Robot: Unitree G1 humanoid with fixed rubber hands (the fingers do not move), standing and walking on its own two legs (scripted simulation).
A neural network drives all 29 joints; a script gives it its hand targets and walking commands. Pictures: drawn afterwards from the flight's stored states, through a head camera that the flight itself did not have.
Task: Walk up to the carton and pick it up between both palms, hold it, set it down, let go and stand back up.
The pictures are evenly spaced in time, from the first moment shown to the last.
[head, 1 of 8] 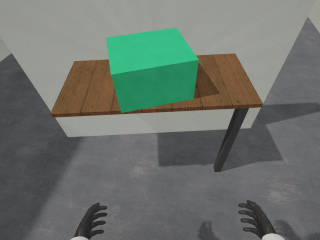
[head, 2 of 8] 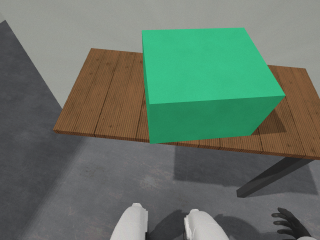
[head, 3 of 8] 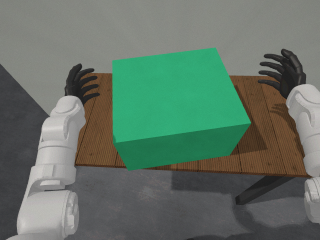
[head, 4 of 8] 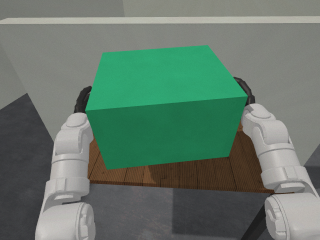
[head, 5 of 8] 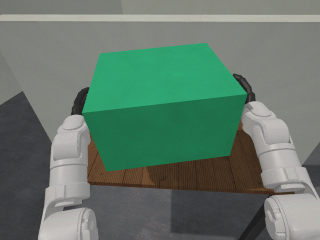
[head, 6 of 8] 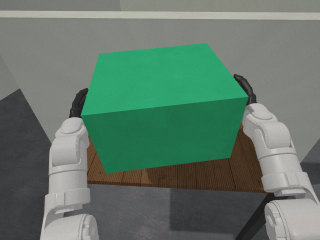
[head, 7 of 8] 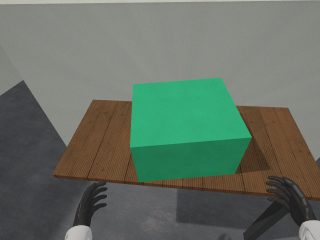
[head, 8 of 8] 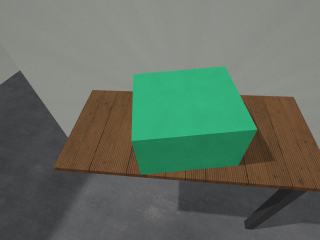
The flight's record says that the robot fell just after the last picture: no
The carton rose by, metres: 0.20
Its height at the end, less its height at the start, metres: +0.00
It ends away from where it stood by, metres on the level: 0.01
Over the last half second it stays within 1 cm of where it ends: yes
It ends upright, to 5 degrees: yes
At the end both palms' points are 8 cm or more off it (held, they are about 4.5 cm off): yes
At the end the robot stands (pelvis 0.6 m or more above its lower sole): yes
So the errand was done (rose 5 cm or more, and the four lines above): yes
